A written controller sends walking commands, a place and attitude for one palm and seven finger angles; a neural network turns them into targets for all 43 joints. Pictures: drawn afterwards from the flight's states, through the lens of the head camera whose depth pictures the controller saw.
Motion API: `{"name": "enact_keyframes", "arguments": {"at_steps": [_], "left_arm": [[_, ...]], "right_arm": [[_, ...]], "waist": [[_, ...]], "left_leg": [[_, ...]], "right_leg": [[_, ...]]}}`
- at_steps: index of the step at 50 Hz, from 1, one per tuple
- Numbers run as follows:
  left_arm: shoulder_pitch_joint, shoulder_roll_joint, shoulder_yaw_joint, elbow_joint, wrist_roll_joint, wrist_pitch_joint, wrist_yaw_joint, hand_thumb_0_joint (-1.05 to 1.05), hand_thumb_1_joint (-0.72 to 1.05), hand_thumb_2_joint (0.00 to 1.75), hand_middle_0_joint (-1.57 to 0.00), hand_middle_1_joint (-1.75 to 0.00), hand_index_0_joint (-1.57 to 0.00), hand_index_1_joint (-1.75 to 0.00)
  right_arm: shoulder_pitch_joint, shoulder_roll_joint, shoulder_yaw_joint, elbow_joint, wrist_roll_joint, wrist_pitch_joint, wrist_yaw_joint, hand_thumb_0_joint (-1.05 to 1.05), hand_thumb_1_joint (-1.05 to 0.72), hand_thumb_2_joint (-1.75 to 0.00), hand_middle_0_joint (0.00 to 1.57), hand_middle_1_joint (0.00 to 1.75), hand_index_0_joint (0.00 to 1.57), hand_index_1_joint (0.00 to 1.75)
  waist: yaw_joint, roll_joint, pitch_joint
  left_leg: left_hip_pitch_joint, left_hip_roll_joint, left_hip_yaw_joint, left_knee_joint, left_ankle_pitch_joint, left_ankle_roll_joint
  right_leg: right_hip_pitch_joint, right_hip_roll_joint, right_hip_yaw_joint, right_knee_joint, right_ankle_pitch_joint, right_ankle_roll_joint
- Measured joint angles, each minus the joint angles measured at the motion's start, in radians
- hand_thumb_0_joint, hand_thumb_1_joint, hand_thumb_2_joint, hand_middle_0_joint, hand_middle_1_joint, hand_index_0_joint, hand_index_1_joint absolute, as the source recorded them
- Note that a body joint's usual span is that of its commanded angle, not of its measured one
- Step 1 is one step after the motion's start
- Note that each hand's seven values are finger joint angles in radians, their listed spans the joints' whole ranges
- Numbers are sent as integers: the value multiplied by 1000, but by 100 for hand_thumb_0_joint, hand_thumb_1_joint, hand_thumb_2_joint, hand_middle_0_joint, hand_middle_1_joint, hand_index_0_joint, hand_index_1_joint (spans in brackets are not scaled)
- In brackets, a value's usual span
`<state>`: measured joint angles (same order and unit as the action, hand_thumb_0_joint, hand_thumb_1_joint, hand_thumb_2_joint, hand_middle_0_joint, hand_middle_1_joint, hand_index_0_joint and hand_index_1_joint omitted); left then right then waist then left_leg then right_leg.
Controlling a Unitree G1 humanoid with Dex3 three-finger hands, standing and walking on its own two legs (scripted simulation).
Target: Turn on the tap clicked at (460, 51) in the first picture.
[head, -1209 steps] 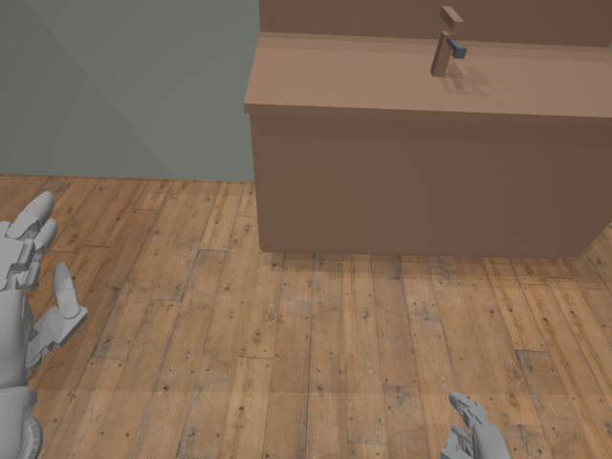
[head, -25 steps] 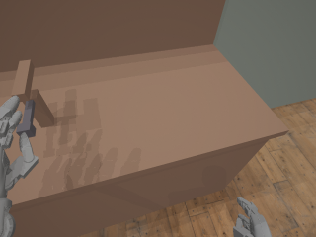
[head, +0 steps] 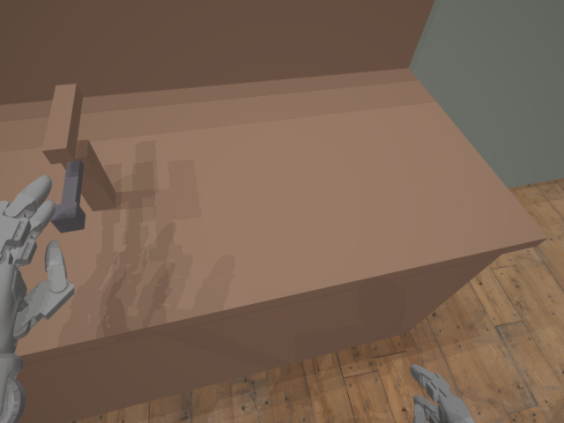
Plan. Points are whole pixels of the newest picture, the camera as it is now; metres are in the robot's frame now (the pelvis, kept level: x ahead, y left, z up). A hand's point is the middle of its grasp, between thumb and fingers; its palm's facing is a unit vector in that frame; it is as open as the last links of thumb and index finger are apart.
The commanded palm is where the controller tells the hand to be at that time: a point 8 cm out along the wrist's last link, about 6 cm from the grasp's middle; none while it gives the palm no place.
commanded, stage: come to a stop and stand still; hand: left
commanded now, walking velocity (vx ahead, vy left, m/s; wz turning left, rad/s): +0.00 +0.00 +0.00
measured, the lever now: (68, 217) +0.32 +0.32 +0.09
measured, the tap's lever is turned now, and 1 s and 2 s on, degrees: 0 0 0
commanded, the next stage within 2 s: look again from close up in 0.42 s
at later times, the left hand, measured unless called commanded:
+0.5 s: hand (23, 304) +0.19 +0.27 +0.15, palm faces +0.39 -0.88 -0.28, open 7.5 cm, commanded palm +0.13 +0.30 +0.18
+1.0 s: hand (0, 281) +0.19 +0.27 +0.19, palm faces +0.41 -0.81 -0.43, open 7.5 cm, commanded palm +0.12 +0.29 +0.18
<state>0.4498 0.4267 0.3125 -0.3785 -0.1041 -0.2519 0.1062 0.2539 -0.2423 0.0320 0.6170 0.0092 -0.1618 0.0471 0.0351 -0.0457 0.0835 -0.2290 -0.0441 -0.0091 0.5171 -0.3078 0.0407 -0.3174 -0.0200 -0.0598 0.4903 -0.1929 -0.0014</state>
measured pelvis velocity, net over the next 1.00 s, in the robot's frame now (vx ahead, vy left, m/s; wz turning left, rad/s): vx -0.04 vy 0.00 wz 0.05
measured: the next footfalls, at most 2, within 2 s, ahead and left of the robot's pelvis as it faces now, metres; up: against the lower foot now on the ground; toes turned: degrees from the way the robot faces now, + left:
none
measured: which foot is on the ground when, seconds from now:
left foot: down 0.00-1.00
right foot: down 0.00-1.00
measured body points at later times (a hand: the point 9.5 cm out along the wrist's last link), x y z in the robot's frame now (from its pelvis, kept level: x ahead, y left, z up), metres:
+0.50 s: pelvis -0.02 +0.01 +0.00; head +0.00 +0.04 +0.45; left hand +0.16 +0.32 +0.16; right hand +0.17 -0.19 -0.07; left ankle -0.02 +0.09 -0.74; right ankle +0.04 -0.12 -0.74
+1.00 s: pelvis -0.04 +0.00 +0.00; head -0.02 +0.01 +0.45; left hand +0.17 +0.31 +0.21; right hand +0.15 -0.21 -0.08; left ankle -0.02 +0.09 -0.74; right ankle +0.04 -0.12 -0.74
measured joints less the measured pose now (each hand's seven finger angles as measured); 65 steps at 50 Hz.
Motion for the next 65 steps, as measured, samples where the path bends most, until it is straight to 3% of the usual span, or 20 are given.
{"name": "enact_keyframes", "arguments": {"at_steps": [5,12,19,24,29,35,46,47,48,50,53,55,59,62,65], "left_arm": [[-75,46,47,-74,-6,8,22,2,88,90,-22,-30,-21,-30],[-81,43,85,-135,-15,-53,13,2,89,90,-21,-30,-21,-30],[-87,-11,59,11,-32,-19,-1,1,89,90,-21,-30,-20,-30],[-67,-45,16,1,-27,7,-5,2,89,90,-21,-30,-20,-30],[-50,-28,7,-71,-24,3,-8,2,89,90,-21,-30,-20,-30],[-43,11,54,-82,-39,-16,-7,2,89,90,-21,-30,-21,-30],[-23,-33,17,-17,-38,-1,-9,2,89,90,-21,-30,-20,-30],[-58,-4,3,-21,-13,8,-7,2,89,90,-21,-30,-20,-30],[-129,43,2,-9,28,22,-25,2,88,90,-21,-30,-21,-30],[-264,93,24,43,33,54,-42,2,88,90,-22,-30,-21,-30],[-347,50,98,93,-62,143,-70,2,88,90,-22,-30,-21,-30],[-318,7,119,91,-99,226,-97,2,89,90,-21,-30,-21,-30],[-152,-22,63,24,-68,345,-146,1,89,90,-20,-30,-20,-30],[-34,-38,24,-35,-79,322,-154,2,89,90,-21,-30,-20,-30],[27,-50,27,-80,-99,223,-117,2,89,90,-21,-30,-21,-30]], "right_arm": [[-14,-8,5,3,-2,-31,9,1,-90,-90,20,30,20,30],[-68,14,-8,-21,3,-35,25,1,-90,-90,20,30,21,30],[-83,40,-2,-46,20,-5,8,1,-90,-90,20,30,21,30],[-60,35,6,-41,20,-11,7,1,-90,-90,20,30,21,30],[-39,26,6,-21,18,-21,7,1,-90,-90,20,30,21,30],[-33,22,-8,-5,23,-19,-1,1,-90,-90,20,30,21,30],[-35,23,-19,-11,35,-20,-17,1,-90,-90,20,30,20,30],[-15,9,8,-48,49,-6,-50,1,-90,-90,20,30,20,30],[3,4,17,-68,30,-4,-68,1,-90,-90,20,30,20,30],[-6,2,23,-41,-4,-2,-50,1,-90,-90,20,30,20,30],[-51,-3,36,13,4,11,-38,1,-90,-90,20,30,21,30],[-64,-6,35,21,20,14,-41,1,-90,-90,20,30,21,30],[-79,-13,32,-14,37,24,-42,1,-90,-90,20,30,21,30],[-86,-8,22,-34,24,19,-45,1,-90,-90,20,30,21,30],[-75,-1,3,-32,13,1,-52,1,-90,-90,20,30,21,30]], "waist": [[20,-27,30],[19,-11,-12],[16,8,-30],[16,-3,-15],[8,-10,-7],[-8,5,-19],[-13,21,-33],[-5,28,-25],[16,28,-14],[39,21,-10],[43,40,-41],[33,65,-73],[9,92,-100],[10,76,-104],[36,52,-106]], "left_leg": [[-27,-8,-26,43,-8,2],[-9,-31,-4,18,8,14],[6,-34,3,-27,42,17],[-2,-28,-9,-17,46,16],[-11,-24,-25,1,42,10],[-5,-23,-26,-13,52,4],[7,-18,-22,-49,78,1],[-9,-13,-32,-26,71,1],[-17,-13,-38,-6,63,-1],[-18,-21,-40,9,58,-8],[2,-15,-14,11,46,-18],[20,-11,2,6,38,-13],[36,-9,17,10,21,-12],[11,0,17,43,2,-23],[-16,18,3,85,-22,-41]], "right_leg": [[-5,-11,-26,16,-3,3],[-7,-32,-2,23,1,21],[7,-34,5,-22,37,23],[13,-29,-9,-32,48,18],[16,-27,-25,-30,47,13],[22,-25,-27,-44,56,9],[30,-20,-23,-75,80,4],[23,-8,-21,-60,61,15],[17,-2,-14,-42,50,6],[8,-6,-9,-12,58,-15],[5,2,18,18,37,-18],[10,6,34,28,26,-16],[6,11,49,64,-3,-19],[-23,20,47,105,-26,-30],[-44,35,31,135,-45,-47]]}}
